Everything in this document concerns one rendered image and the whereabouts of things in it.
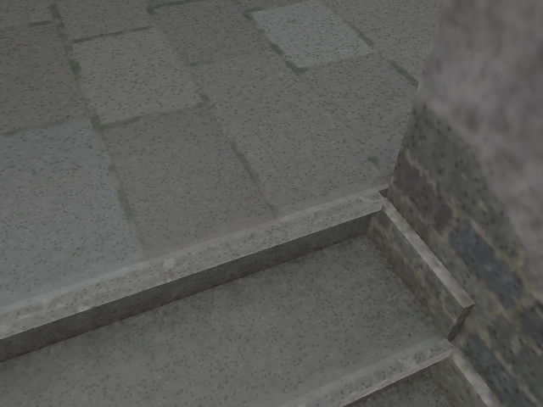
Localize stairs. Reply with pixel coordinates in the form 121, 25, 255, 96
0, 213, 454, 407

